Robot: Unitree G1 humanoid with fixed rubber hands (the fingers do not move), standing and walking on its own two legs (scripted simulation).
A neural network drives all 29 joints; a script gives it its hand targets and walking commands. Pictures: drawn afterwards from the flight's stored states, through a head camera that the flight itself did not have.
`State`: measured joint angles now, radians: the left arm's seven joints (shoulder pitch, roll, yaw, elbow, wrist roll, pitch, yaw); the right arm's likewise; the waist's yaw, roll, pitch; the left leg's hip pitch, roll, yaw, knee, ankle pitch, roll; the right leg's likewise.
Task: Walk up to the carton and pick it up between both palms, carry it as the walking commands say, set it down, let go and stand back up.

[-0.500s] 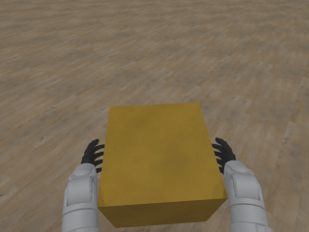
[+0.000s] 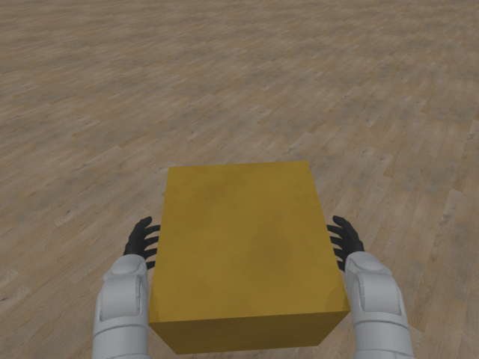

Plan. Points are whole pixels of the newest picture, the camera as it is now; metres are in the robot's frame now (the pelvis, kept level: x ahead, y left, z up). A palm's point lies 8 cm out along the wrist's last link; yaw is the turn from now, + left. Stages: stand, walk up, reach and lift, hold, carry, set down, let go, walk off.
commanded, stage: hold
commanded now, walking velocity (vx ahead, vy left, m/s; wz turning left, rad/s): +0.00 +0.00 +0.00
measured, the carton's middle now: (243, 256) +0.33 +0.00 -0.03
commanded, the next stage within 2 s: carry in 0.34 s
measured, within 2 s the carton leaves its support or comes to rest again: neither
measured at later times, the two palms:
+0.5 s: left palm (132, 263) +0.27 +0.19 +0.05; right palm (353, 264) +0.26 -0.18 +0.05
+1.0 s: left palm out of the picture +0.12 +0.16 +0.06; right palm out of the picture +0.04 -0.19 +0.07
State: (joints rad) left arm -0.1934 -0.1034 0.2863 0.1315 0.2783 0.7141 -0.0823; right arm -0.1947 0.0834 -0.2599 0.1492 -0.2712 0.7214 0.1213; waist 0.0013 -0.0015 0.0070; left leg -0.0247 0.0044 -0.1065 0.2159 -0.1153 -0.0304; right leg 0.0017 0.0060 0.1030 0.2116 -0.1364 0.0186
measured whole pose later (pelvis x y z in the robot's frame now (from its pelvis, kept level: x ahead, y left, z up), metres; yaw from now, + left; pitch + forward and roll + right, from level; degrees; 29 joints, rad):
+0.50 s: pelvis -0.02 +0.00 -0.02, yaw -1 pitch +1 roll -1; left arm -0.18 -0.07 0.26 -0.02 0.18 0.77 -0.07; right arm -0.17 0.10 -0.23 -0.05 -0.20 0.79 0.08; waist 0.01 0.00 -0.07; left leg -0.34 0.01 -0.05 0.58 -0.21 -0.03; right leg -0.31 0.02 0.09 0.57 -0.28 0.03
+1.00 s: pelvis -0.14 +0.03 -0.03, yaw -14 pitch +1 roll -1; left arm 0.02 -0.06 0.21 -0.52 0.03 1.21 -0.01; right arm 0.06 0.12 -0.18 -0.56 -0.04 1.22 -0.02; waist 0.03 0.00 -0.12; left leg -0.46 0.17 0.18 0.59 -0.14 -0.01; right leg -0.58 -0.02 -0.08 1.09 -0.40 0.03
